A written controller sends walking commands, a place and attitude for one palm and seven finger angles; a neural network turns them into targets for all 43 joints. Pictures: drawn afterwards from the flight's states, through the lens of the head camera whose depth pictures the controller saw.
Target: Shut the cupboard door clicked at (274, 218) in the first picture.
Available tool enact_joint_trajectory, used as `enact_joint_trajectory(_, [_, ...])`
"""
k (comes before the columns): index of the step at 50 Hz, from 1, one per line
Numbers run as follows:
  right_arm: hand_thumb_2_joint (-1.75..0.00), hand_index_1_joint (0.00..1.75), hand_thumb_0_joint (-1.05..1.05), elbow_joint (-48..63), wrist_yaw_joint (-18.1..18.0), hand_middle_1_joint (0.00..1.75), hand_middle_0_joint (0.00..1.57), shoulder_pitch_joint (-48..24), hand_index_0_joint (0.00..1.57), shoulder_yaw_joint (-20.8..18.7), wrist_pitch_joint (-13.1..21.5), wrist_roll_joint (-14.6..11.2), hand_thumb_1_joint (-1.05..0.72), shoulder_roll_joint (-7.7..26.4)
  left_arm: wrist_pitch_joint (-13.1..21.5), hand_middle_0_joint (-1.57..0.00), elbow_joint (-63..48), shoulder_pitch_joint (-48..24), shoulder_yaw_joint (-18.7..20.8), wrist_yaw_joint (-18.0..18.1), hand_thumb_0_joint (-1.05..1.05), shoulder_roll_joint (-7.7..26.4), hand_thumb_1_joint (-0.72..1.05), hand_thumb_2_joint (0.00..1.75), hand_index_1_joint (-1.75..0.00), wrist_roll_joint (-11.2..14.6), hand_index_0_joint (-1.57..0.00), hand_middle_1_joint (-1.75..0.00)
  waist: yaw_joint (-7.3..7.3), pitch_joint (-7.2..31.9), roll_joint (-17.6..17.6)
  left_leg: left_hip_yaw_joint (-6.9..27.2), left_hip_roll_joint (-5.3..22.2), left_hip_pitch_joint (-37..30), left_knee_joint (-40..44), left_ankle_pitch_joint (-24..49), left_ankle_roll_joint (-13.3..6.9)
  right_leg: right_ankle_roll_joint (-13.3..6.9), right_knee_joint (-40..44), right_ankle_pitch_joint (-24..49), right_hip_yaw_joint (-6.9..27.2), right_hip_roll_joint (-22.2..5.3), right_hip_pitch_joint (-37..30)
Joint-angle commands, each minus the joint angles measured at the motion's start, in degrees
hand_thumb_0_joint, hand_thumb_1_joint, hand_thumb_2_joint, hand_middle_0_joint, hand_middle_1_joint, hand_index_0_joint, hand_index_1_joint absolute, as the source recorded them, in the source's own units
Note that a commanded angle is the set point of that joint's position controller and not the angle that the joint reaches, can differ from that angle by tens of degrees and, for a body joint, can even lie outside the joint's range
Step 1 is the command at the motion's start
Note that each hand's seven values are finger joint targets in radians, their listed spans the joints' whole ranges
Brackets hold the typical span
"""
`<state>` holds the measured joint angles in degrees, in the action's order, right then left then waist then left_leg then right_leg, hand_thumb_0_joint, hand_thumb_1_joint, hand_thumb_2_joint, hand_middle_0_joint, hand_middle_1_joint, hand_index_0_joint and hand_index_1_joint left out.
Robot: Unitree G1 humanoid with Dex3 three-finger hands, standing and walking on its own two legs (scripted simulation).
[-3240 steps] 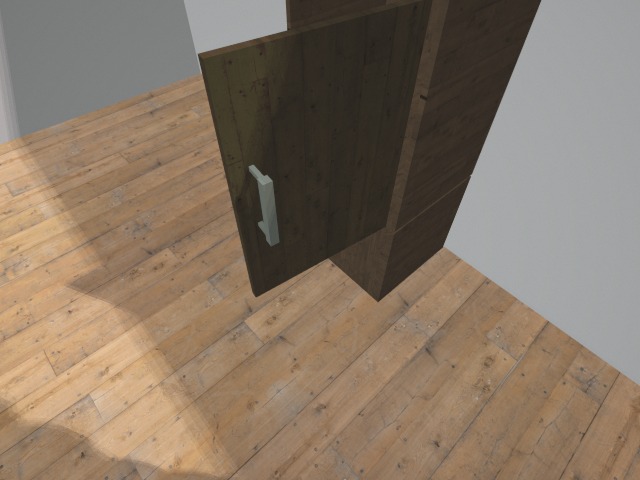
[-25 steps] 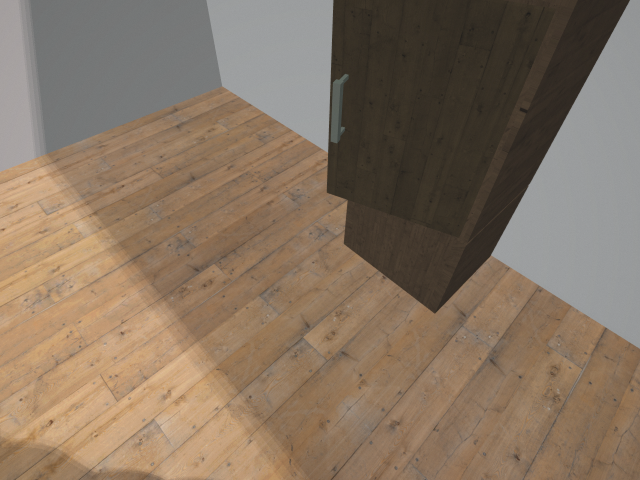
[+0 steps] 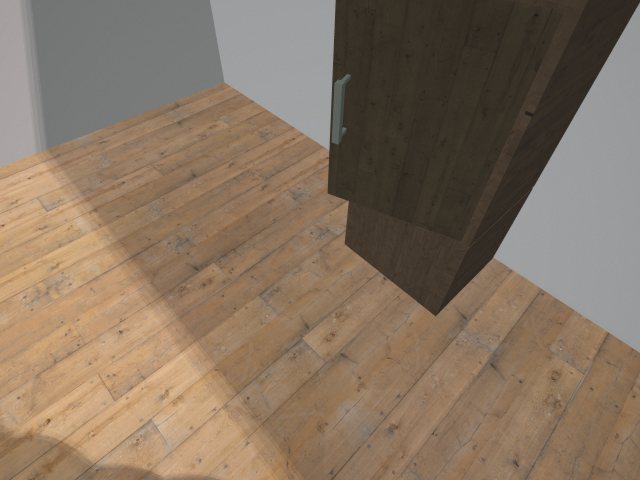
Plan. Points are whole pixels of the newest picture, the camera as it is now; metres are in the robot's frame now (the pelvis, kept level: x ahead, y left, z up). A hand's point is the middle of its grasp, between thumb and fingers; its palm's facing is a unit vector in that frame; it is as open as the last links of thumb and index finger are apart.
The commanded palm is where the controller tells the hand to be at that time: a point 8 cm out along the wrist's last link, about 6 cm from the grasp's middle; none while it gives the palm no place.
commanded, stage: walk to a spot facing it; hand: left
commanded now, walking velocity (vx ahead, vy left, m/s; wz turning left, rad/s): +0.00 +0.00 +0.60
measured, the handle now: (341, 110) +0.93 -0.01 -0.04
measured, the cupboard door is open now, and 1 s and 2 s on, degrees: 20 20 20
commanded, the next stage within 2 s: turn to face it in 1.12 s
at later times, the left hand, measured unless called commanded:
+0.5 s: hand out of the picture +0.04 +0.24 -0.17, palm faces +0.24 -0.94 -0.23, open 7.4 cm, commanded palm none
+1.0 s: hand out of the picture -0.05 +0.18 -0.18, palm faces +0.61 -0.76 -0.23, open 7.4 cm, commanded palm none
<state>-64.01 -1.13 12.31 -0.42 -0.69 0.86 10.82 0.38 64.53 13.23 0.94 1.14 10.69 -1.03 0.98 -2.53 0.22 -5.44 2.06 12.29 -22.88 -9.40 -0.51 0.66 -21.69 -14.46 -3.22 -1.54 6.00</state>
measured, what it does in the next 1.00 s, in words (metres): steps on the spot, turning left: right foot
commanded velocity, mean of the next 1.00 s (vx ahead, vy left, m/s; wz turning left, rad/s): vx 0.09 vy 0.00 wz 0.60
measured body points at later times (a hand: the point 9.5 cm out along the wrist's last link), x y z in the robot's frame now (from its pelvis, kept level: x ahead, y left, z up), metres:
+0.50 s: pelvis +0.00 +0.01 +0.00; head +0.06 +0.04 +0.44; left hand +0.03 +0.29 -0.16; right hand +0.09 -0.22 -0.15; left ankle +0.02 +0.10 -0.74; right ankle +0.00 -0.15 -0.68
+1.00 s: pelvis +0.07 +0.03 -0.02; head +0.13 +0.07 +0.43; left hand -0.08 +0.22 -0.16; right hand +0.31 -0.12 -0.16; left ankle +0.06 +0.15 -0.73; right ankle +0.06 -0.14 -0.74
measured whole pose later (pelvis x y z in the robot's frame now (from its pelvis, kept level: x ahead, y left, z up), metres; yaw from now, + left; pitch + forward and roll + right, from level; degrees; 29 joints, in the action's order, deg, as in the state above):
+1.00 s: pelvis +0.07 +0.03 -0.02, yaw +38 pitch +1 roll +1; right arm -50.7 2.5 6.7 -3.1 -3.9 1.6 14.6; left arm 0.6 53.3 19.5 2.9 0.6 11.2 -1.8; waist 0.1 -8.6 -1.5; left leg -6.2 0.7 27.4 -41.5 -17.4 0.5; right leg 3.7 -30.5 -25.6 -13.7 -9.0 3.9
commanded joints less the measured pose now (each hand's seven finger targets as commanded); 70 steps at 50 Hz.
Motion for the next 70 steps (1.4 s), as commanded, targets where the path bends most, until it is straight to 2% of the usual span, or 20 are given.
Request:
enact_joint_trajectory(1, [-0.90, 0.30, 0.00, 2.7, -0.4, 0.30, 0.20, 3.0, 0.20, -1.2, 0.0, -0.1, -0.90, 5.0, -0.4, -0.20, -1.9, 4.8, 1.8, 1.0, 0.00, 6.3, 0.90, 0.90, -0.30, 0.3, -0.20, -0.30, -0.76, -0.7, -0.3, 6.2, 4.2, -0.5, 0.0, 7.4, -0.4, -1.9, 1.5, 7.3, 2.4, -6.2, 4.0])
enact_joint_trajectory(11, [-0.90, 0.30, 0.00, 10.2, 1.1, 0.30, 0.20, 1.7, 0.20, -3.5, -1.7, 0.1, -0.90, 4.7, -1.3, -0.20, -10.2, -0.7, 5.2, 1.3, 0.00, 10.7, 0.90, 0.90, -0.30, -0.8, -0.20, -0.30, 0.56, -2.1, -7.8, 3.3, 2.2, 8.1, -17.9, -11.2, 1.1, -8.0, -5.5, 18.3, -0.4, -19.1, 6.8])
enact_joint_trajectory(13, [-0.90, 0.30, 0.00, 10.2, 1.0, 0.30, 0.20, 6.6, 0.20, -4.2, -0.8, 0.8, -0.90, 9.8, -1.8, -0.20, -12.0, 1.5, 5.1, 0.9, 0.00, 7.7, 0.90, 0.90, -0.30, 0.0, -0.20, -0.30, 1.54, 1.4, 12.1, 19.6, 11.0, -0.7, -2.9, 21.0, -4.4, 0.7, -22.9, 1.1, -7.7, -7.7, 14.9])
enact_joint_trajectory(14, [-0.90, 0.30, 0.00, 9.5, 0.4, 0.30, 0.20, 9.6, 0.20, -4.9, -1.0, 1.3, -0.90, 12.8, -2.3, -0.20, -13.7, -0.3, 4.4, 1.1, 0.00, 6.5, 0.90, 0.90, -0.30, 0.2, -0.20, -0.30, 3.35, 2.8, 19.9, 32.5, 17.3, -2.8, 5.0, 21.5, -9.8, 2.0, -35.1, -23.1, -4.5, -1.5, 20.0])
enact_joint_trajectory(15, [-0.90, 0.30, 0.00, 8.8, -0.2, 0.30, 0.20, 11.0, 0.20, -5.0, -0.9, 1.2, -0.90, 13.6, -2.7, -0.20, -14.7, -4.0, 4.3, 1.3, 0.00, 7.3, 0.90, 0.90, -0.30, -0.3, -0.20, -0.30, 3.86, 3.2, 16.3, 34.8, 17.8, -1.8, 6.6, 13.1, -10.6, 0.9, -41.9, -21.9, 2.4, -2.2, 22.4])
enact_joint_trajectory(19, [-0.90, 0.30, 0.00, 11.5, -0.7, 0.30, 0.20, 5.4, 0.20, -4.6, 0.1, 1.1, -0.90, 11.5, -1.3, -0.20, -14.9, -3.3, 4.5, 0.1, 0.00, 6.2, 0.90, 0.90, -0.30, -0.3, -0.20, -0.30, 1.03, 6.8, 4.5, 26.8, 12.4, -4.2, 4.6, 6.9, -9.5, 2.2, -41.9, -9.5, 4.9, -2.7, 25.4])
enact_joint_trajectory(27, [-0.90, 0.30, 0.00, 12.8, 0.2, 0.30, 0.20, 4.8, 0.20, -5.7, -0.5, 1.4, -0.90, 13.4, -1.1, -0.20, -17.5, -5.2, 4.1, -1.1, 0.00, 6.3, 0.90, 0.90, -0.30, -0.5, -0.20, -0.30, 1.89, 4.7, 9.6, 30.8, 7.8, -0.3, 8.9, -19.5, -8.7, 2.1, -23.8, -10.6, 1.9, 1.1, 20.2])
enact_joint_trajectory(31, [-0.90, 0.30, 0.00, 14.7, 0.5, 0.30, 0.20, -0.9, 0.20, -6.1, -1.0, 0.9, -0.90, 12.6, -0.7, -0.20, -14.9, 5.8, 4.9, -1.4, 0.00, 8.5, 0.90, 0.90, -0.30, -0.5, -0.20, -0.30, -3.97, 5.4, 7.4, 26.7, 1.1, 15.7, 3.6, -26.2, -5.0, 0.8, -3.3, -6.1, -0.3, 3.4, -3.7])
enact_joint_trajectory(32, [-0.90, 0.30, 0.00, 15.7, 0.7, 0.30, 0.20, -1.9, 0.20, -5.6, -1.1, 0.3, -0.90, 8.9, -0.3, -0.20, -14.4, 9.9, 6.0, -0.8, 0.00, 12.5, 0.90, 0.90, -0.30, -1.4, -0.20, -0.30, -6.18, 4.3, -4.4, 19.5, -4.9, 29.7, -10.9, -27.6, -1.6, -2.6, 6.8, -17.9, 11.6, -6.8, -14.0])
enact_joint_trajectory(33, [-0.90, 0.30, 0.00, 17.5, 0.9, 0.30, 0.20, -2.0, 0.20, -4.8, -0.4, 0.2, -0.90, 4.9, -0.3, -0.20, -15.4, 9.1, 6.3, 0.0, 0.00, 16.8, 0.90, 0.90, -0.30, -1.6, -0.20, -0.30, -6.35, 1.4, -18.6, 8.4, -10.0, 40.3, -32.2, -25.0, 1.8, -8.2, 16.2, -30.6, 34.4, -25.4, -12.9])
enact_joint_trajectory(35, [-0.90, 0.30, 0.00, 17.6, 1.6, 0.30, 0.20, 0.7, 0.20, -5.6, -1.1, 1.3, -0.90, 7.2, 0.2, -0.20, -17.7, 0.6, 6.1, 0.4, 0.00, 15.0, 0.90, 0.90, -0.30, -0.2, -0.20, -0.30, -0.13, 1.3, -8.0, 10.7, -3.0, 33.7, -47.0, -18.1, 1.5, -9.1, 15.3, -29.4, 29.0, -25.9, 0.1])
enact_joint_trajectory(39, [-0.90, 0.30, 0.00, 16.2, 3.2, 0.30, 0.20, -1.1, 0.20, -4.8, -1.5, 0.6, -0.90, 6.3, 2.0, -0.20, -15.9, 0.7, 4.2, 0.2, 0.00, 8.6, 0.90, 0.90, -0.30, -0.2, -0.20, -0.30, 0.62, -2.6, -10.0, 5.3, -0.5, 28.5, -43.6, -8.7, 3.3, -6.2, 6.7, 14.6, 2.9, -15.3, -0.5])
enact_joint_trajectory(45, [-0.90, 0.30, 0.00, 18.6, 3.7, 0.30, 0.20, -8.2, 0.20, -3.1, -1.8, 0.4, -0.90, 4.5, 1.4, -0.20, -13.5, 9.3, 4.6, 0.6, 0.00, 10.8, 0.90, 0.90, -0.30, -0.7, -0.20, -0.30, -2.81, -0.8, -12.9, -1.5, -1.4, 23.1, -26.0, -10.2, 2.1, -4.3, -1.9, 42.5, -4.9, -15.9, -8.8])
enact_joint_trajectory(48, [-0.90, 0.30, 0.00, 18.6, 3.4, 0.30, 0.20, -5.6, 0.20, -3.2, -1.1, 0.5, -0.90, 5.9, 1.2, -0.20, -15.0, 7.9, 5.4, 0.5, 0.00, 13.6, 0.90, 0.90, -0.30, -0.6, -0.20, -0.30, -1.00, 2.1, -13.0, -5.0, -4.7, 11.6, -15.6, -8.2, 0.4, -3.8, -10.2, 49.8, -7.2, -16.9, -6.6])
enact_joint_trajectory(50, [-0.90, 0.30, 0.00, 16.4, 3.1, 0.30, 0.20, 4.7, 0.20, -4.4, -0.5, 1.0, -0.90, 10.7, 1.1, -0.20, -16.0, 6.8, 5.4, 0.2, 0.00, 13.7, 0.90, 0.90, -0.30, -0.3, -0.20, -0.30, 4.59, 9.3, -6.3, -0.7, -1.5, -9.7, -6.4, 6.4, -1.9, -0.3, -27.6, 35.2, -9.3, -15.4, 4.4])
enact_joint_trajectory(51, [-0.90, 0.30, 0.00, 15.6, 2.6, 0.30, 0.20, 10.1, 0.20, -6.4, 0.1, 1.7, -0.90, 18.6, 1.0, -0.20, -17.9, 7.8, 4.8, -0.4, 0.00, 9.8, 0.90, 0.90, -0.30, 0.6, -0.20, -0.30, 6.63, 15.5, 11.3, 24.0, 17.1, -24.3, -6.4, 26.6, -11.4, 3.3, -44.9, -9.1, -9.2, -6.3, 23.3])
enact_joint_trajectory(52, [-0.90, 0.30, 0.00, 14.7, 2.1, 0.30, 0.20, 13.9, 0.20, -6.8, -0.2, 0.5, -0.90, 21.8, 0.8, -0.20, -20.5, 5.1, 4.0, -0.1, 0.00, 8.8, 0.90, 0.90, -0.30, 0.2, -0.20, -0.30, 7.75, 18.7, 12.1, 31.2, 23.9, -24.2, -2.8, 29.0, -16.7, 2.4, -52.4, -24.7, -1.6, -4.2, 27.8])
enact_joint_trajectory(55, [-0.90, 0.30, 0.00, 16.9, 0.6, 0.30, 0.20, 3.5, 0.20, -5.3, 0.5, 0.6, -0.90, 15.3, 0.0, -0.20, -19.7, -1.0, 4.5, -0.3, 0.00, 8.7, 0.90, 0.90, -0.30, -0.2, -0.20, -0.30, 4.61, 7.1, 10.0, 26.2, 16.7, -4.7, 3.9, -1.7, -11.9, 2.7, -50.0, -14.9, 4.2, -7.3, 29.5])
enact_joint_trajectory(68, [-0.90, 0.30, 0.00, 12.4, -0.4, 0.30, 0.20, -1.2, 0.20, -3.0, 1.4, 0.4, -0.90, 7.1, -0.1, -0.20, -13.1, 4.5, 2.3, -0.8, 0.00, 3.7, 0.90, 0.90, -0.30, -0.7, -0.20, -0.30, -2.92, 4.4, 4.4, 10.3, 6.9, 3.8, -0.8, 2.8, -5.9, 1.8, -7.7, 5.5, 0.1, 0.0, 5.6])
enact_joint_trajectory(70, [-0.90, 0.30, 0.00, 11.4, 0.1, 0.30, 0.20, 1.3, 0.20, -2.5, 1.7, -0.2, -0.90, 4.5, 0.9, -0.20, -11.9, 6.5, 2.8, -0.5, 0.00, 8.1, 0.90, 0.90, -0.30, -0.7, -0.20, -0.30, -3.05, 2.9, -3.7, 5.1, 0.7, 6.6, -7.8, -7.2, -0.9, -1.3, 0.7, 14.7, 13.2, -6.6, 1.8])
